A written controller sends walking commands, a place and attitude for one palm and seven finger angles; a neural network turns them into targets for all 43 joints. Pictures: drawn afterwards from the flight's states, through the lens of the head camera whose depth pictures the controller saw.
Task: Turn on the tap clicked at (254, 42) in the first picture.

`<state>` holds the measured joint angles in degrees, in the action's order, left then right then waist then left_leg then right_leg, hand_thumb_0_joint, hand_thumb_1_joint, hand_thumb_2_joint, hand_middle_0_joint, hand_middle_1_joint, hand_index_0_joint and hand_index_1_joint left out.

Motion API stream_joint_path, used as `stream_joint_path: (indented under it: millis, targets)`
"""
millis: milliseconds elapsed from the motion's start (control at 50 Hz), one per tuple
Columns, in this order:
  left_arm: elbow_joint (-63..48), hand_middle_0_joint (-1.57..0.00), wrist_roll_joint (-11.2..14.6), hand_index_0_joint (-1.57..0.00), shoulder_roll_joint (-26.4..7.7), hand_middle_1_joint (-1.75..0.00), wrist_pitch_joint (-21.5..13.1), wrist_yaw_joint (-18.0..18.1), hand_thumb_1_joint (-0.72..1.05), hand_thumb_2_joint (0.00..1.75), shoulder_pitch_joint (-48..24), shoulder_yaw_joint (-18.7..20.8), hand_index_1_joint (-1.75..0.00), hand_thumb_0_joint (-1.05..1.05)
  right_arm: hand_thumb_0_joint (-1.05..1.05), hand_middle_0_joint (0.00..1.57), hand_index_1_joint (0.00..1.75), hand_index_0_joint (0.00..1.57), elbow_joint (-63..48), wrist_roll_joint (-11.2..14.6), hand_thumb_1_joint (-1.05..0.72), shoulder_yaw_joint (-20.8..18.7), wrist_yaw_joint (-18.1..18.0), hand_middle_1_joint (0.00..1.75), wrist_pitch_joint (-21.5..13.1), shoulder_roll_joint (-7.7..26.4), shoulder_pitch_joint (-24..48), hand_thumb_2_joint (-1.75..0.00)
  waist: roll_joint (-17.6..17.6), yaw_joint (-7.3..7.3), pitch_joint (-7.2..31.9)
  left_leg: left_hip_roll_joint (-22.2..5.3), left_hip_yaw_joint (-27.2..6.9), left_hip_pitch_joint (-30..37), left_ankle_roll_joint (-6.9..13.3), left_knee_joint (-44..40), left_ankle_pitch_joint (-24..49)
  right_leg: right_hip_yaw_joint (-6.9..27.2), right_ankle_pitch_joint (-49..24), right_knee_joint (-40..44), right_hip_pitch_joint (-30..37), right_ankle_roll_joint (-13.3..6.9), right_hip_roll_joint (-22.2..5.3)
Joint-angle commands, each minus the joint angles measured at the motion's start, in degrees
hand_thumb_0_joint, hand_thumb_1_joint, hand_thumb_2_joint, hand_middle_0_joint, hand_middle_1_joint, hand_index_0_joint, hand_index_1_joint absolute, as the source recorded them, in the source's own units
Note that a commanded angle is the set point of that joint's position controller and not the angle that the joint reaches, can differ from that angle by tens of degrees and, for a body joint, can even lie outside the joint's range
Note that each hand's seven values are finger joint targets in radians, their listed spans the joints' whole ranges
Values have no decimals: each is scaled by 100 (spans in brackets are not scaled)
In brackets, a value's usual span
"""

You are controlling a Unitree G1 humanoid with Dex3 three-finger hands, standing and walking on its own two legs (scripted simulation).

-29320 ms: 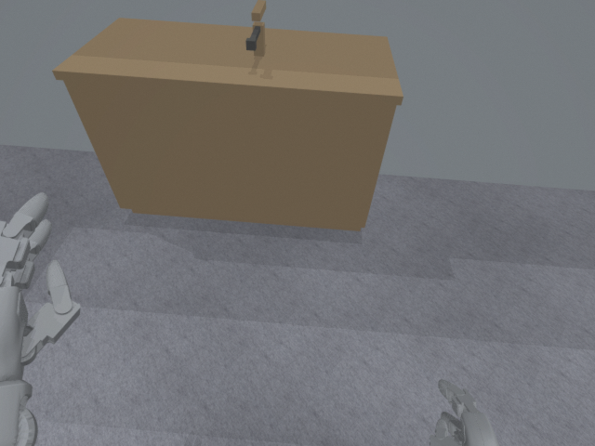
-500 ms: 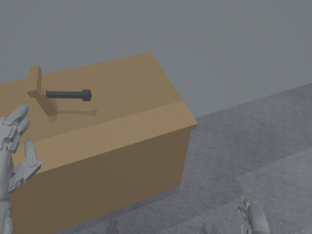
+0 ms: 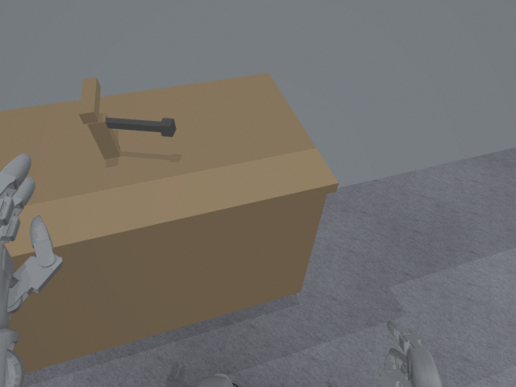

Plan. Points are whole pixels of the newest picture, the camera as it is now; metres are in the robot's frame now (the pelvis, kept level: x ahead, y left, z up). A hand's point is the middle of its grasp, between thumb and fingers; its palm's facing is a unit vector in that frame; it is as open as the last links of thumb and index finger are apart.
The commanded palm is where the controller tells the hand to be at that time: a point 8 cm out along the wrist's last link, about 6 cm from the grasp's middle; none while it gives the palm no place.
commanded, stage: step back with the hand held close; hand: left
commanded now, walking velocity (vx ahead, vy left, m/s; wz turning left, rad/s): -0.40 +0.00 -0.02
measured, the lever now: (167, 127) +0.59 +0.25 +0.06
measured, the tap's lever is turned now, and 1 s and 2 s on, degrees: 67 67 67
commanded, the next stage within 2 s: stop stepping back and stand still in 0.42 s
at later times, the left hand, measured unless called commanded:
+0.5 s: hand (31, 326) +0.14 +0.23 +0.18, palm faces +0.33 -0.87 -0.36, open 7.4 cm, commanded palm +0.09 +0.28 +0.19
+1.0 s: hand out of the picture +0.04 +0.24 +0.18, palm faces +0.40 -0.85 -0.34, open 7.4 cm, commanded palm -0.03 +0.28 +0.19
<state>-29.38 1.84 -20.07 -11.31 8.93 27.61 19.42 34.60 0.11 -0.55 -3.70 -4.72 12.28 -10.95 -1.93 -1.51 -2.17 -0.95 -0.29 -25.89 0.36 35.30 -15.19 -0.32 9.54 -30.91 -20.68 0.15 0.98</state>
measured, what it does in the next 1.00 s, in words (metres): walks backwards: right foot, then left foot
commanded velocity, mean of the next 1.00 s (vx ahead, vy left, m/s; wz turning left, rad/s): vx -0.08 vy -0.01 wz -0.01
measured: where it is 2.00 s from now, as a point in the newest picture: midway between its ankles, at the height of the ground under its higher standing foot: outside the picture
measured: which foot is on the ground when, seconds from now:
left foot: down 0.00-0.32, up 0.34-0.50, down 0.52-0.76, up 0.78-0.90, down 0.92-1.00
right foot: down 0.00-0.12, up 0.14-0.30, down 0.32-0.94, up 0.96-1.00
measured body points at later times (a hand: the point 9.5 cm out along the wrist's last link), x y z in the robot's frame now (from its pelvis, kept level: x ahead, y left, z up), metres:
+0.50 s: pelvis -0.09 +0.00 +0.01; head -0.07 +0.02 +0.46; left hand +0.12 +0.27 +0.20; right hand +0.09 -0.22 -0.07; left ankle -0.05 +0.11 -0.70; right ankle -0.09 -0.11 -0.73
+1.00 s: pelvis -0.20 +0.01 +0.00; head -0.22 +0.01 +0.45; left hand +0.01 +0.29 +0.19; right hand -0.08 -0.25 -0.08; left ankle -0.15 +0.13 -0.73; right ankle -0.16 -0.09 -0.69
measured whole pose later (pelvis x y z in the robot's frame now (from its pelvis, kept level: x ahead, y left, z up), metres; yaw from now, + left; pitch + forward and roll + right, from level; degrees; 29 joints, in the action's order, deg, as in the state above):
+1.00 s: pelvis -0.20 +0.01 +0.00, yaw -2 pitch -3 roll +1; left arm -24.2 1.6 -20.5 -6.0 9.6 22.8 19.4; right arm 37.9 0.2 -1.2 -4.7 -5.0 12.3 -15.2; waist 1.2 1.7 0.8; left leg -0.4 0.9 -15.8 1.6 33.4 -15.2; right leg -1.1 24.2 -52.1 -24.8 -0.9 1.5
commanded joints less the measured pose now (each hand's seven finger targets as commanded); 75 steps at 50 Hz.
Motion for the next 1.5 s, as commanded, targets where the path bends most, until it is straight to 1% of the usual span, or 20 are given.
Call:
stream_joint_path:
  millis: [0,100,160,260,320,340,460,520,560,680,760,860,900,960,1060,1080,1100,1120,1240,1480]
  targets:
    - [-1147,-20,56,-20,-1174,-30,-329,189,90,90,-505,650,-30,0,0,20,30,20,-822,-12,-90,-249,-42,30,-219,571,453,-90,591,207,799,-144,-331,908,23,52,-414,1150,553,1043,-577,-503,-1183]
    - [-1372,-20,-74,-20,-1113,-30,-421,157,90,90,-472,947,-30,0,0,20,30,20,-1019,-36,-90,-284,-131,30,-283,809,695,-90,-1702,100,795,-1573,-2192,-1428,701,-2929,-3136,65,1133,-1785,1370,150,427]
    - [-1225,-20,-13,-20,-1176,-30,-443,66,90,90,-382,1004,-30,0,0,20,30,20,-927,-44,-90,-424,-53,30,-376,685,578,-90,-1028,40,986,-1584,-1814,-438,750,-2657,-1963,211,1638,-2447,807,83,415]
    - [-1326,-20,123,-20,-847,-30,-355,0,90,90,-411,436,-30,0,0,20,30,20,-661,-104,-90,-240,34,30,-439,538,537,-90,-1244,34,842,-1074,-847,878,192,-2196,-818,97,1295,558,678,-144,267]
    - [-1448,-20,55,-20,-1311,-30,-445,28,90,90,-1206,453,-30,0,0,20,30,20,-505,-89,-90,-172,1,30,-314,330,564,-90,1017,103,798,-62,141,1539,-345,1009,-405,2098,-234,2238,-762,-900,-1733]
    - [-1201,-20,39,-20,-1035,-30,-320,20,90,90,-1088,153,-30,0,0,20,30,20,-543,-8,-90,-298,2,30,-343,458,623,-90,1644,65,718,195,1,839,-293,1966,-797,1848,-1212,1885,-503,-967,-1823]
    - [-972,-20,52,-20,-1268,-30,-187,-9,90,90,-655,721,-30,0,0,20,30,20,-680,-48,-90,-109,-128,30,-23,408,782,-90,387,143,987,15,113,506,-149,-897,479,1009,-4291,89,1657,-508,-1203]
    - [-1276,-20,186,-20,-1139,-30,-264,-89,90,90,-80,707,-30,0,0,20,30,20,-964,145,-90,-317,-7,30,-24,667,502,-90,-722,13,1643,-1414,-682,2650,289,-1439,4829,483,678,-724,250,86,-131]
    - [-1306,-20,253,-20,-1203,-30,-124,-102,90,90,466,921,-30,0,0,20,30,20,-1048,-49,-90,-327,32,30,-190,649,414,-90,-1363,33,1629,-1523,-1305,2523,639,-1628,4117,316,1866,-1308,-219,101,78]
    - [-1330,-20,81,-20,-1122,-30,44,63,90,90,261,783,-30,0,0,20,30,20,-993,52,-90,-254,-17,30,-328,712,503,-90,-396,144,740,-574,-534,149,237,-1673,-1551,193,819,939,1652,-36,-44]
    - [-1087,-20,19,-20,-1118,-30,90,95,90,90,-657,548,-30,0,0,20,30,20,-647,-21,-90,-338,-53,30,-220,680,389,-90,1191,325,361,96,-45,967,-41,1677,-771,2547,3580,2349,-835,-1036,-1674]
    - [-738,-20,-11,-20,-1055,-30,111,193,90,90,-1345,349,-30,0,0,20,30,20,-581,-5,-90,-186,-216,30,-276,654,431,-90,400,362,272,-56,180,1498,222,-340,-1256,1077,3213,1159,-705,-691,-1116]
    - [-999,-20,-15,-20,-983,-30,34,213,90,90,-1303,427,-30,0,0,20,30,20,-622,-51,-90,-210,-212,30,-317,880,327,-90,-1585,337,61,-1131,-2070,1435,775,-2285,-3074,55,2257,-1198,-1035,-207,90]
    - [-1026,-20,-70,-20,-1302,-30,23,83,90,90,-1064,780,-30,0,0,20,30,20,-641,25,-90,-250,-32,30,-401,660,346,-90,-1380,216,-74,-1656,-2619,-132,1178,-3060,-3605,156,1477,-3743,-660,-24,-35]
    - [-603,-20,6,-20,-953,-30,107,67,90,90,-212,547,-30,0,0,20,30,20,-614,-4,-90,-168,-25,30,-367,637,511,-90,-821,76,136,-832,-787,-511,462,-1623,-2516,-472,1609,291,1705,-222,187]
    - [-605,-20,-46,-20,-917,-30,76,27,90,90,-281,500,-30,0,0,20,30,20,-628,-40,-90,-212,-36,30,-338,612,483,-90,6,28,111,-425,-296,-978,321,-259,-2074,190,1620,1084,2048,-428,-151]
    - [-624,-20,-68,-20,-1091,-30,57,-7,90,90,-412,598,-30,0,0,20,30,20,-630,-21,-90,-270,-7,30,-286,535,371,-90,1653,82,209,108,251,-1493,113,1798,-1480,2541,2313,2006,1996,-1008,-1428]
    - [-1073,-20,46,-20,-1284,-30,-48,-24,90,90,-1013,736,-30,0,0,20,30,20,-644,-2,-90,-241,-18,30,-349,561,376,-90,1611,205,239,43,17,-1436,-19,2930,-958,3224,1442,2311,1545,-1199,-2035]
    - [-458,-20,85,-20,-1119,-30,-207,-1,90,90,-804,638,-30,0,0,20,30,20,-428,56,-90,-207,-62,30,-461,487,380,-90,563,259,334,-154,106,-124,-50,1558,-107,1242,530,1776,851,-708,-1517]
    - [-739,-20,128,-20,-876,-30,-87,18,90,90,-456,528,-30,0,0,20,30,20,-765,103,-90,-295,-25,30,-365,640,508,-90,-210,153,203,-371,-312,1272,218,-1070,233,779,662,1102,709,-168,-611]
